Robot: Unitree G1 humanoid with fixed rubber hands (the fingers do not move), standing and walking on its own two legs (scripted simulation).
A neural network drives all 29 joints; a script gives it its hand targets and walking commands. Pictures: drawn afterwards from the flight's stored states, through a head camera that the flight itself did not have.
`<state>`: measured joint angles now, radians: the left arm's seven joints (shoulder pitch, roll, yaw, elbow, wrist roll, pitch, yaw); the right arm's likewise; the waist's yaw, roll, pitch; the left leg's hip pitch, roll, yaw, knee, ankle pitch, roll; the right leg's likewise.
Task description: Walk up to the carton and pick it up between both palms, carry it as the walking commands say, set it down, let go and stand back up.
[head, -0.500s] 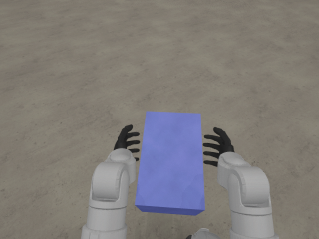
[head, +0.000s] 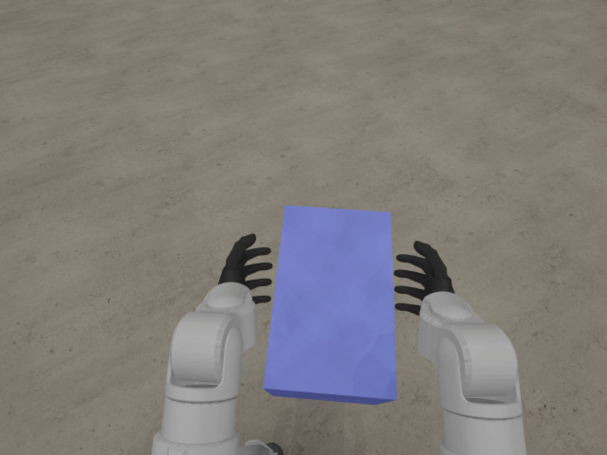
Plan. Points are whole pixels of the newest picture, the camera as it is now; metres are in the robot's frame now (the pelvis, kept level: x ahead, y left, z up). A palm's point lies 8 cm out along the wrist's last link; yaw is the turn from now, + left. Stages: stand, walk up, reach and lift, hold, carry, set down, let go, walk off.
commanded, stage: carry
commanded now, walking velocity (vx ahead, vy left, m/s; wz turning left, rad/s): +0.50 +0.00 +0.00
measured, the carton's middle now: (330, 306) +0.32 -0.01 +0.00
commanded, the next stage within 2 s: none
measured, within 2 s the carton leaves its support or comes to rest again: neither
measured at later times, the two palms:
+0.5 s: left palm (244, 125) +0.63 +0.14 +0.09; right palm (378, 126) +0.62 -0.09 +0.10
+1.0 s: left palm (252, 41) +0.97 +0.16 +0.09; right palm (353, 41) +0.97 -0.07 +0.10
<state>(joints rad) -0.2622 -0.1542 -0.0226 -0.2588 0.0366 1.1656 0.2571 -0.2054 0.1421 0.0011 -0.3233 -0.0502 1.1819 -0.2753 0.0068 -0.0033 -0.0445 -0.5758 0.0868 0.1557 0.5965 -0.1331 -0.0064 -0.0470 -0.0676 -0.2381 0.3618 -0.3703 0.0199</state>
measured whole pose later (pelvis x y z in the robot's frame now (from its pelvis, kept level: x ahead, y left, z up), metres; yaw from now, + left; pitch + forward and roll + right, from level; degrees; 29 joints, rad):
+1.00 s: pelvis +0.69 +0.05 -0.01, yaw +0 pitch +3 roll +0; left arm -0.21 -0.14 -0.04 -0.32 0.04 1.16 0.25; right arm -0.19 0.14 0.02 -0.34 -0.04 1.18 -0.27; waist 0.00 -0.01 -0.07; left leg -0.45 0.06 0.19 0.46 -0.09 0.00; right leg -0.05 -0.09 -0.22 0.44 -0.42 0.04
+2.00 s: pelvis +1.32 +0.09 -0.01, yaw -2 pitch +3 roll +1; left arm -0.20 -0.14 -0.01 -0.31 0.06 1.16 0.26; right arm -0.22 0.15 0.04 -0.28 -0.03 1.17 -0.26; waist -0.01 -0.06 -0.07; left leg -0.39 0.03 0.23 0.50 -0.14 0.07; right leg -0.19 -0.12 -0.13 0.77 -0.48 0.03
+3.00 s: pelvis +1.90 +0.09 +0.01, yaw -3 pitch +3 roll -1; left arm -0.23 -0.15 0.02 -0.29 0.05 1.18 0.27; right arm -0.26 0.15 0.02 -0.25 -0.04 1.19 -0.25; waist 0.01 -0.03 -0.01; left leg -0.34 0.06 0.22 0.42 -0.13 0.06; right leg -0.30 -0.06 -0.11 0.77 -0.52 0.03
